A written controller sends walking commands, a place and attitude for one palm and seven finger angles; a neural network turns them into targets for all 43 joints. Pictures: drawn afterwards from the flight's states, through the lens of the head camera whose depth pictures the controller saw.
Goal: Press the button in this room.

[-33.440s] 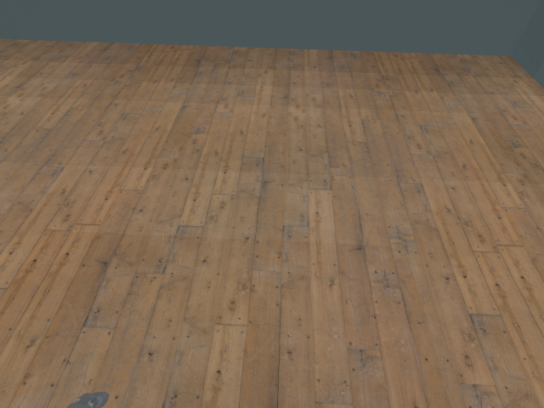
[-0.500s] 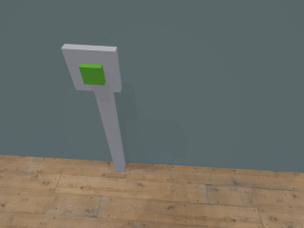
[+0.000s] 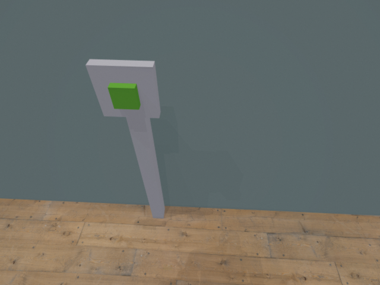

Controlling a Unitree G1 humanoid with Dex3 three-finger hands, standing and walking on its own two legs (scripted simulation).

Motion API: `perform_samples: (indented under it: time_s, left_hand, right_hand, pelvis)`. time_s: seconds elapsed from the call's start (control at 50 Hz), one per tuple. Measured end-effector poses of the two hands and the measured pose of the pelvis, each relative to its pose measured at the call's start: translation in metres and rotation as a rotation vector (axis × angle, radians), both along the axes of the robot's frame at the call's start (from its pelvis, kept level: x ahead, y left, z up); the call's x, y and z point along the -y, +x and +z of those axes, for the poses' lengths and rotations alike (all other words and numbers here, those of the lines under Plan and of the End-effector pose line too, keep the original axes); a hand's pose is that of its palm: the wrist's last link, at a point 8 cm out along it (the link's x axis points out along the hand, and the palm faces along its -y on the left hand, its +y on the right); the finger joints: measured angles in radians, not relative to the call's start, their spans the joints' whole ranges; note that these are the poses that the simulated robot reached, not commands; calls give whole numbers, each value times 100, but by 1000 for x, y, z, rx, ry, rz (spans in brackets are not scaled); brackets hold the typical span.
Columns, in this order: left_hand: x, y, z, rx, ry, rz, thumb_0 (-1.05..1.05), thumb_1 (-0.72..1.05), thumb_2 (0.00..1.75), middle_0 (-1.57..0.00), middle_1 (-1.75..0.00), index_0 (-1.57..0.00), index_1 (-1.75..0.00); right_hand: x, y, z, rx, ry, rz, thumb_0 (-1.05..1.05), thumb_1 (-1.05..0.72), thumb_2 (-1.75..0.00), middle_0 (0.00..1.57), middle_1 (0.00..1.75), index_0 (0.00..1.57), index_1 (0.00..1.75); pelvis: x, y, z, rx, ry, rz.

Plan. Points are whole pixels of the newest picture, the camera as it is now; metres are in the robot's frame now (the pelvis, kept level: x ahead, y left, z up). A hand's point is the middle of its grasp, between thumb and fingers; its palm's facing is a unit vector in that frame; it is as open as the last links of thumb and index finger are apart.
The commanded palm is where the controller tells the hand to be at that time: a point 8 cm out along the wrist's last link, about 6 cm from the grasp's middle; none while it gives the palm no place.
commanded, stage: look again from close up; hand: left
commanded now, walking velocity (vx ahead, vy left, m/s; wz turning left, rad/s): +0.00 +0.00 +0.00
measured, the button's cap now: (125, 95) +0.55 +0.21 +0.10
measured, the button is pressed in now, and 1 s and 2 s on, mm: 0 0 0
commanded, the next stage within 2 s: shuffle to correct the standing spot in 0.20 s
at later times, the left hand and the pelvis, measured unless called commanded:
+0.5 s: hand out of the picture +0.02 +0.16 -0.18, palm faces +0.03 -0.98 -0.18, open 7.4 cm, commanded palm none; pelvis +0.03 -0.01 +0.00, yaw -1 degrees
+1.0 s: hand out of the picture +0.08 +0.17 -0.17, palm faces +0.00 -0.97 -0.25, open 7.4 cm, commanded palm none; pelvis +0.03 -0.01 +0.00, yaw -2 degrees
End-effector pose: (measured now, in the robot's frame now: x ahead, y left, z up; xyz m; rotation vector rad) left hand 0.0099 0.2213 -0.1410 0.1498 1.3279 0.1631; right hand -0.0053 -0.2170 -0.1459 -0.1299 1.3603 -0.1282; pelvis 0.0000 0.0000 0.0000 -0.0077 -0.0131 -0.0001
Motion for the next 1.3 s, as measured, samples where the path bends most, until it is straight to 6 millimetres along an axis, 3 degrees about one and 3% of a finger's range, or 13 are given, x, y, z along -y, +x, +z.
perform_samples:
  time_s: [0.18,0.42,0.6,0.74,0.92,1.06,1.18,1.3]
  left_hand:
    - [-9,23,6,26,19,-20,0,91,90,-20,-29,-20,-30]
    - [5,12,-1,-43,-10,-10,0,91,90,-20,-29,-20,-30]
    - [12,1,-11,-123,-36,37,0,91,90,-20,-29,-20,-30]
    - [12,17,-8,-136,-18,45,1,91,90,-20,-29,-20,-30]
    - [3,58,0,-12,35,0,0,91,90,-20,-29,-20,-30]
    - [-2,73,2,95,46,-64,0,91,90,-20,-29,-20,-30]
    - [-5,72,10,146,44,-81,0,91,90,-20,-29,-20,-30]
    - [-8,52,12,103,39,-88,0,91,90,-20,-29,-20,-30]
  right_hand:
    - [4,13,4,14,-11,-2,2,-93,-89,20,30,20,30]
    - [14,30,5,5,-21,8,1,-91,-89,20,30,20,30]
    - [11,45,-1,-29,-17,7,0,-91,-89,19,30,20,30]
    - [11,58,1,-45,-35,-13,1,-92,-89,20,30,20,30]
    - [24,70,1,22,-45,-29,1,-92,-89,20,30,20,30]
    - [29,79,6,146,-43,-26,0,-91,-89,19,30,20,30]
    - [21,69,7,176,-24,-2,0,-91,-89,19,30,20,30]
    - [23,45,8,135,-24,-3,0,-92,-89,20,30,20,30]
  pelvis:
    - [-1,8,3,-1,9,-9]
    - [6,20,3,1,11,-12]
    - [8,46,-5,-5,8,-8]
    - [7,57,-2,-11,15,-13]
    - [13,44,-1,-22,25,-26]
    - [10,24,-5,-8,9,-27]
    - [7,10,-3,13,5,-29]
    - [8,2,1,1,12,-32]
